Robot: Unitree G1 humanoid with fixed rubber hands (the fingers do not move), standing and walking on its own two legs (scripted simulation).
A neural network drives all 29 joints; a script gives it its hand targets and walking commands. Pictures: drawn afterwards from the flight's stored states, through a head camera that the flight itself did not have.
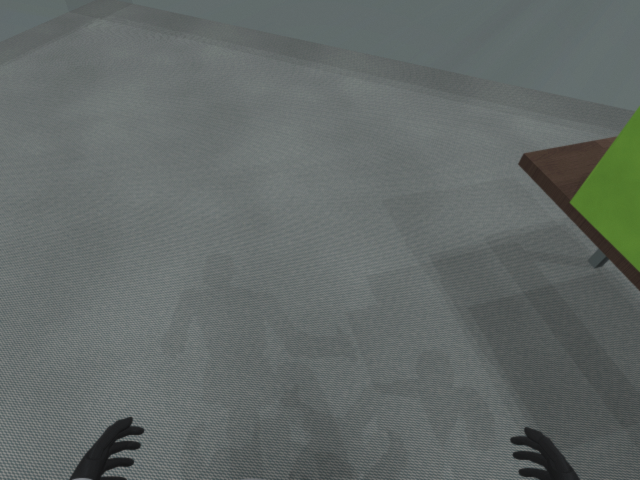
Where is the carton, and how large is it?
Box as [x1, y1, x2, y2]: [569, 106, 639, 271]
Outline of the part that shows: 639,106 569,202 639,271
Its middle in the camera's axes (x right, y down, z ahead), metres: +0.75 -0.09 +0.72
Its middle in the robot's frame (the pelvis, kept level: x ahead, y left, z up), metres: +0.62 -0.72 +0.00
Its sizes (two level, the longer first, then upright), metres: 0.294 0.286 0.246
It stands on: a table, 0.63 m high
